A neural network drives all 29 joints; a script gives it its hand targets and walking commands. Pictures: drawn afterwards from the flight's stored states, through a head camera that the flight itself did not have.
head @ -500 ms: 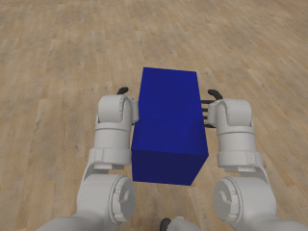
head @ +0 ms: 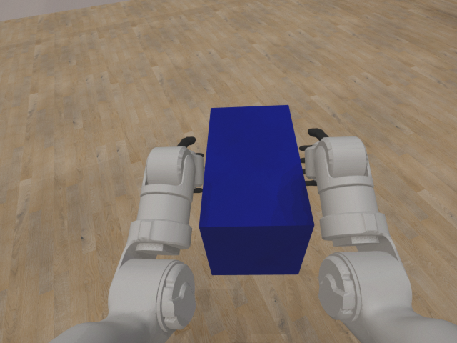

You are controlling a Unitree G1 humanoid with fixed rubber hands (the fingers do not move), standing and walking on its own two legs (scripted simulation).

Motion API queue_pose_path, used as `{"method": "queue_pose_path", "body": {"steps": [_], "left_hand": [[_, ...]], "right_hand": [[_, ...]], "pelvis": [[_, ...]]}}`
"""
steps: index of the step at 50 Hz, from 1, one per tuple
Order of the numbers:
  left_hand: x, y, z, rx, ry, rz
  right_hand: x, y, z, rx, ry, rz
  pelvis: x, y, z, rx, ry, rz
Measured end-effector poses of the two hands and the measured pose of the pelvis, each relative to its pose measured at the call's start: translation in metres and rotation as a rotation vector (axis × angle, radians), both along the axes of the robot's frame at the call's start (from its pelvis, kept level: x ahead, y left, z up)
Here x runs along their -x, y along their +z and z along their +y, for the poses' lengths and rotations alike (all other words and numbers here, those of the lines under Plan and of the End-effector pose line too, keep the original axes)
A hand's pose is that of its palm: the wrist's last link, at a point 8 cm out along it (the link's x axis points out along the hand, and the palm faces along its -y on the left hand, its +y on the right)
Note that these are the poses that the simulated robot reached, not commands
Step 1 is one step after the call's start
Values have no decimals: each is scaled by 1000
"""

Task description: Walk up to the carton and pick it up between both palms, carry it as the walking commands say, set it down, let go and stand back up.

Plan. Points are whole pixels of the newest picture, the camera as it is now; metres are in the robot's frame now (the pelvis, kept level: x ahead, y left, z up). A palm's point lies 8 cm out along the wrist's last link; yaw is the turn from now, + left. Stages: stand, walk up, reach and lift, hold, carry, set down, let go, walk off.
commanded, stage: carry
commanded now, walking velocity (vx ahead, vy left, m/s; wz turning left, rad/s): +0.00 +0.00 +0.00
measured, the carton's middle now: (251, 186) +0.41 -0.03 +0.04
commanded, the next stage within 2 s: none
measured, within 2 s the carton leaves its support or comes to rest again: neither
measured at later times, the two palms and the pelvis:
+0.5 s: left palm (167, 214) +0.29 +0.10 +0.13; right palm (326, 193) +0.31 -0.13 +0.14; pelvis -0.04 -0.02 +0.01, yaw +2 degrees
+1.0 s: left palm (141, 229) +0.27 +0.14 +0.12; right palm (296, 210) +0.31 -0.09 +0.11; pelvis -0.05 +0.00 +0.00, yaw +3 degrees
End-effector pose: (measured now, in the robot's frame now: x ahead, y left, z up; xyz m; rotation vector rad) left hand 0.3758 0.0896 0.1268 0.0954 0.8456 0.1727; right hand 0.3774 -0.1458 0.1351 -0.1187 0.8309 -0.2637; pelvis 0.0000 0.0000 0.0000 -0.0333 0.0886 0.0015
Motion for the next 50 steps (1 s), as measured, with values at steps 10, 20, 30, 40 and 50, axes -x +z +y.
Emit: {"method": "queue_pose_path", "body": {"steps": [10, 20, 30, 40, 50], "left_hand": [[72, -37, -4, 22, 156, 68], [90, -3, 11, -18, 218, -14], [95, 12, 14, 7, 105, 6], [108, -1, 37, 15, 146, 51], [102, -12, 52, -28, 194, 44]], "right_hand": [[45, -40, -3, -65, 47, 28], [59, -23, 13, -89, 132, -49], [73, 14, 15, 18, 109, -30], [85, -5, 38, 5, 119, 16], [72, -30, 54, -38, 166, 12]], "pelvis": [[15, 5, -27, -28, 10, -22], [37, 5, -28, -37, 38, -57], [38, 8, -12, -30, 37, -71], [36, 8, -2, -16, 41, -63], [46, 5, 2, -15, 50, -58]]}}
